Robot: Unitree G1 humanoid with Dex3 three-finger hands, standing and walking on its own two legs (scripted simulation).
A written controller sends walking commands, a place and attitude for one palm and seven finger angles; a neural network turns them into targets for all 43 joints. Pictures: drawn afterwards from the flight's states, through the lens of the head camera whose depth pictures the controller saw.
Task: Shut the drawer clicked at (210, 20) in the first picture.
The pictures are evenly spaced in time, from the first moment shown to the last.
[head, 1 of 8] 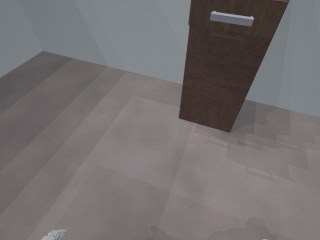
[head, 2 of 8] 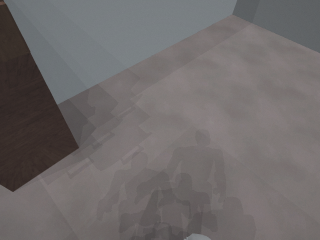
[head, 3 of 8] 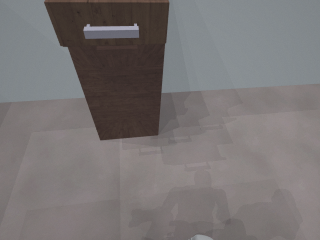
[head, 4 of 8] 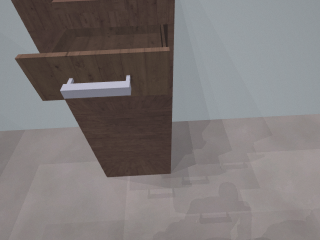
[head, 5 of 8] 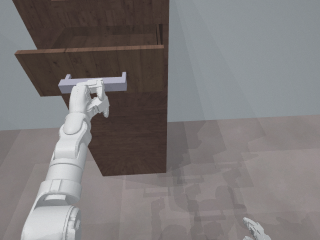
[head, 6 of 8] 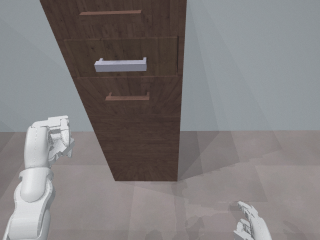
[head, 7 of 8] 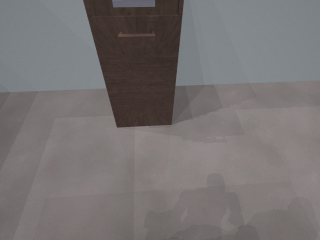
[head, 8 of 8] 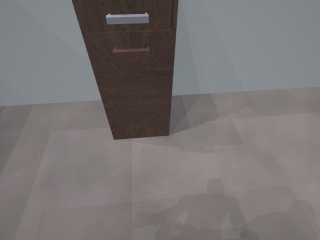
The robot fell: no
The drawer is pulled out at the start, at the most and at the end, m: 0.15 0.15 0.00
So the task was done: yes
